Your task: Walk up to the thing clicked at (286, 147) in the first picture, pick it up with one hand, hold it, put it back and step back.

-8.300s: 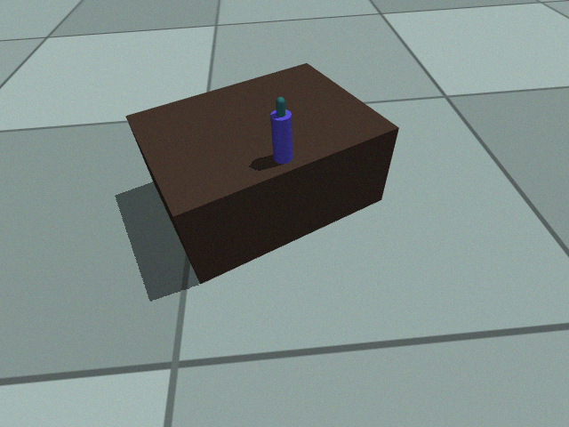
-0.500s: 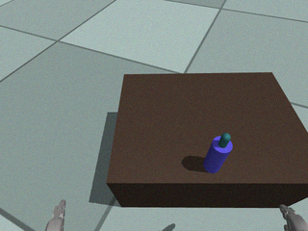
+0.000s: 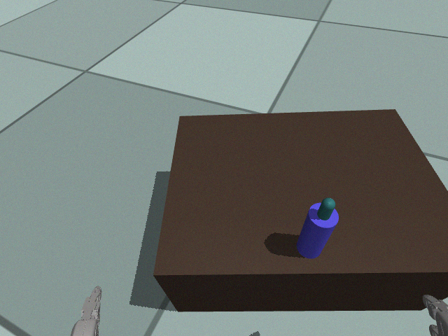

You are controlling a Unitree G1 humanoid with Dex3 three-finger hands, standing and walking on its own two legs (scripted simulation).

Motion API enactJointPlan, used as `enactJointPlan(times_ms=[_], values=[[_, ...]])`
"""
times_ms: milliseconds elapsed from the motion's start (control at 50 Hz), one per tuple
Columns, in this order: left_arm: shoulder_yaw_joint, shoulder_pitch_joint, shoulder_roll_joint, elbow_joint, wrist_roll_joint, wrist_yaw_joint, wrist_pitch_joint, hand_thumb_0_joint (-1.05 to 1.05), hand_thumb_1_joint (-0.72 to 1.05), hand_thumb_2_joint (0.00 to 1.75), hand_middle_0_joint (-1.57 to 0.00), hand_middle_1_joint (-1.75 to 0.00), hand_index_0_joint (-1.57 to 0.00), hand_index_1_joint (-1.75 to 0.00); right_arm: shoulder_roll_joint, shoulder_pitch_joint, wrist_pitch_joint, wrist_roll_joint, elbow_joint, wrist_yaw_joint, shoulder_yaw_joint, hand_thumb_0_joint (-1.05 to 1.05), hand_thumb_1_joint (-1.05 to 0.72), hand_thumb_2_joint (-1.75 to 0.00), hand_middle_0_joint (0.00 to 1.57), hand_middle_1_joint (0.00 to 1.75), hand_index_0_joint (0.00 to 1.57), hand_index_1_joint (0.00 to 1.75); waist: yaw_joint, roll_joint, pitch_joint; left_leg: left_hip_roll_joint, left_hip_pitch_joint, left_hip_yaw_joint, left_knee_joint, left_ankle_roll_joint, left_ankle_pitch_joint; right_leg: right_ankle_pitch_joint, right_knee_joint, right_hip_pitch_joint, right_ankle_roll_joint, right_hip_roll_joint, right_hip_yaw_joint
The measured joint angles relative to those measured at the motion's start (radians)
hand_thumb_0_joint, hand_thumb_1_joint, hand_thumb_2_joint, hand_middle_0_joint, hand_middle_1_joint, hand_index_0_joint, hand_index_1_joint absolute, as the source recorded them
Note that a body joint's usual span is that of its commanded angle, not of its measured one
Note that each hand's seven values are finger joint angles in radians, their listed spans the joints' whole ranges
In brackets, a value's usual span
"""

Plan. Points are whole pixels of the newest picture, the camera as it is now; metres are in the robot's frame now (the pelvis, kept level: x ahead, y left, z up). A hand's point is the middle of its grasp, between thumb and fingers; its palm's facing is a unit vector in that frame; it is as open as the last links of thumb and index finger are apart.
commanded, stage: go down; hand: right
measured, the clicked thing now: (318, 226) +0.43 -0.22 -0.19
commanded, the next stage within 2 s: approach in 1.78 s
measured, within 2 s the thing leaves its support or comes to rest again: neither
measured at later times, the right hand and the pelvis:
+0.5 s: hand (446, 274) +0.24 -0.35 -0.01, palm faces +0.22 +0.95 -0.24, open 17.5 cm; pelvis -0.02 +0.00 -0.01, yaw +0 degrees
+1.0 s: hand out of the picture +0.29 -0.38 +0.03, palm faces +0.23 +0.96 -0.14, open 17.4 cm; pelvis -0.02 +0.00 +0.00, yaw +1 degrees
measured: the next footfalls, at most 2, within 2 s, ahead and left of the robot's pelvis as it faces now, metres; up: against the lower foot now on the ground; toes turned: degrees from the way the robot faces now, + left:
none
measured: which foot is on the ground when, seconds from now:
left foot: down 0.00-1.00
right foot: down 0.00-1.00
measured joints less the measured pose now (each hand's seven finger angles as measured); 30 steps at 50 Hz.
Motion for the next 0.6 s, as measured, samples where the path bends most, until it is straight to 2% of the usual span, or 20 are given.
enactJointPlan(times_ms=[200, 320, 440, 520, 600], values=[[-0.016, 0.040, -0.005, -0.080, -0.004, 0.009, -0.011, -0.01, -0.54, 0.06, -0.06, -0.05, -0.06, -0.06, -0.022, 0.011, -0.002, 0.019, -0.054, 0.021, -0.039, -0.01, 0.54, -0.07, 0.02, 0.06, 0.03, 0.06, -0.002, 0.002, -0.003, 0.001, -0.012, 0.006, 0.019, 0.000, -0.001, -0.002, 0.026, -0.018, -0.001, 0.000, 0.007], [0.002, 0.028, 0.005, -0.051, -0.001, 0.024, -0.040, -0.01, -0.54, 0.07, -0.06, -0.05, -0.06, -0.06, -0.059, -0.084, -0.041, 0.039, -0.026, 0.041, -0.102, -0.01, 0.54, -0.07, 0.02, 0.06, 0.03, 0.06, -0.003, 0.004, 0.010, 0.004, -0.023, 0.013, 0.031, 0.000, 0.003, 0.005, 0.037, -0.032, -0.002, 0.004, 0.014], [-0.012, -0.009, 0.014, 0.031, 0.002, 0.032, -0.062, -0.01, -0.54, 0.06, -0.06, -0.05, -0.06, -0.06, -0.136, -0.274, -0.104, 0.064, 0.143, 0.112, -0.174, -0.01, 0.55, -0.06, 0.02, 0.06, 0.04, 0.06, 0.010, 0.001, 0.014, 0.001, -0.063, 0.013, 0.048, 0.002, 0.011, 0.012, 0.054, -0.072, -0.002, 0.001, 0.015], [-0.019, -0.006, 0.020, 0.032, 0.001, 0.036, -0.076, -0.01, -0.53, 0.06, -0.06, -0.05, -0.06, -0.06, -0.182, -0.360, -0.126, 0.071, 0.266, 0.175, -0.200, -0.01, 0.53, -0.06, 0.03, 0.06, 0.04, 0.06, 0.029, -0.001, 0.015, -0.002, -0.056, 0.004, 0.031, 0.002, 0.024, 0.022, 0.036, -0.060, -0.002, -0.003, 0.006], [-0.013, -0.011, 0.034, 0.061, 0.004, 0.040, -0.098, -0.01, -0.53, 0.06, -0.06, -0.05, -0.06, -0.05, -0.217, -0.424, -0.177, 0.078, 0.385, 0.223, -0.228, -0.01, 0.52, -0.06, 0.03, 0.05, 0.04, 0.06, 0.038, 0.002, 0.013, -0.007, -0.054, -0.007, 0.015, 0.003, 0.034, 0.030, 0.017, -0.051, -0.002, -0.007, -0.005]])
